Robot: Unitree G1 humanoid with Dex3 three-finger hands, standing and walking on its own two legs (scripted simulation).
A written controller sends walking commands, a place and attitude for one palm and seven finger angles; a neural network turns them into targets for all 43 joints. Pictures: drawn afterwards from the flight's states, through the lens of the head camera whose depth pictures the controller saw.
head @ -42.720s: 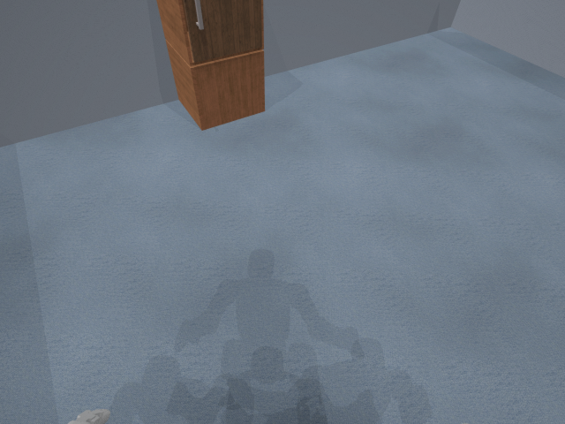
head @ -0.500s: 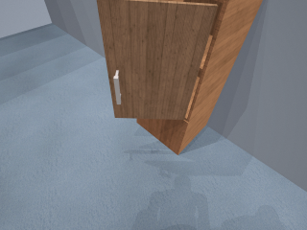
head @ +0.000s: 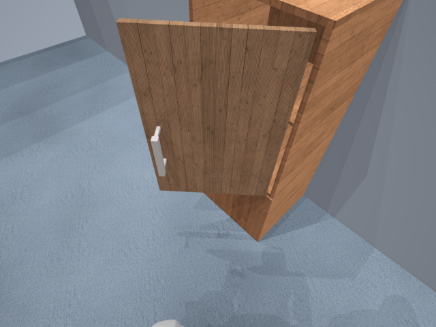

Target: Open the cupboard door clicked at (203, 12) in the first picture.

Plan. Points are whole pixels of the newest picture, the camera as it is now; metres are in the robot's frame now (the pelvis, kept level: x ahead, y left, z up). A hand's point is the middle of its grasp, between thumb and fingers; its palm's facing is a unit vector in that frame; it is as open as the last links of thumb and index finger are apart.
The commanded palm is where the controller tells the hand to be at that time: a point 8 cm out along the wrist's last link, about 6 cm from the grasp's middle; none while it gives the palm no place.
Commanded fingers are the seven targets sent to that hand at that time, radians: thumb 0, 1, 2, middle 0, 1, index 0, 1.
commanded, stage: come to a stop and stand still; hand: left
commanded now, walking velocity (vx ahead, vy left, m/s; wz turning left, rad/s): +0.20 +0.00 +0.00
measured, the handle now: (160, 152) +0.57 +0.19 -0.10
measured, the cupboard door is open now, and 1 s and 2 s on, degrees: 43 43 43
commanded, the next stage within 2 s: look again from close up in 1.36 s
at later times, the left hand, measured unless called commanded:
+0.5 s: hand out of the picture +0.13 +0.19 -0.18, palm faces +0.05 -0.98 -0.21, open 7.3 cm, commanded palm none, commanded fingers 0.00 0.90 0.90 -0.20 -0.30 -0.20 -0.30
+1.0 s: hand out of the picture +0.11 +0.22 -0.17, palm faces +0.00 -0.97 -0.22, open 7.4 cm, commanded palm none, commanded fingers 0.00 0.90 0.90 -0.20 -0.30 -0.20 -0.30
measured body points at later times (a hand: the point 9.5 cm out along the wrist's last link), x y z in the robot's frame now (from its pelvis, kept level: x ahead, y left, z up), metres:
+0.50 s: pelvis +0.09 +0.01 -0.01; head +0.14 +0.02 +0.44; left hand +0.13 +0.24 -0.16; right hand +0.16 -0.23 -0.16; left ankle +0.06 +0.11 -0.70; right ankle +0.09 -0.12 -0.74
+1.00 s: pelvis +0.06 +0.04 +0.00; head +0.09 +0.04 +0.45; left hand +0.11 +0.27 -0.16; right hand +0.08 -0.19 -0.16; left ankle +0.08 +0.12 -0.74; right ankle +0.00 -0.09 -0.74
